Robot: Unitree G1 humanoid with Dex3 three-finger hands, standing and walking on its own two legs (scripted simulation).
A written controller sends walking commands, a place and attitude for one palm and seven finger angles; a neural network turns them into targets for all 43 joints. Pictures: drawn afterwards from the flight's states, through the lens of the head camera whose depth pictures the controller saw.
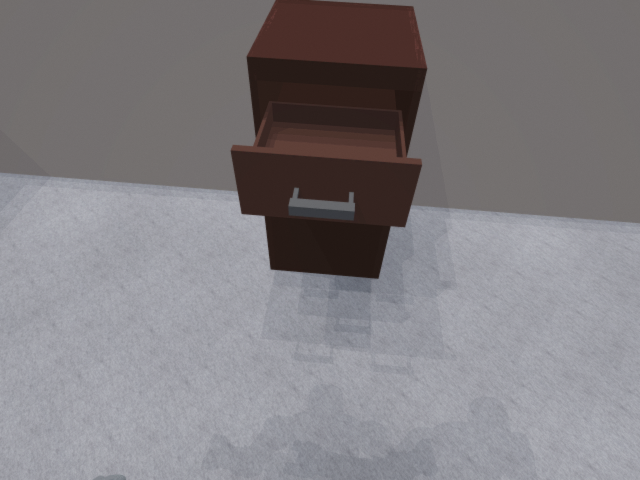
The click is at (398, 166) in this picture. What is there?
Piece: drawer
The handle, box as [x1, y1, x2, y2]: [288, 188, 354, 220]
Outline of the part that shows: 294,188 293,196 290,198 288,205 289,214 353,220 353,192 349,192 348,202 299,199 297,197 298,188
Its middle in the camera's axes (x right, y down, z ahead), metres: +0.00 -0.08 +0.82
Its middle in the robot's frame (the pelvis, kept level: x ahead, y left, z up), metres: +0.66 +0.04 -0.08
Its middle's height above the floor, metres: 0.69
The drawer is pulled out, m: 0.30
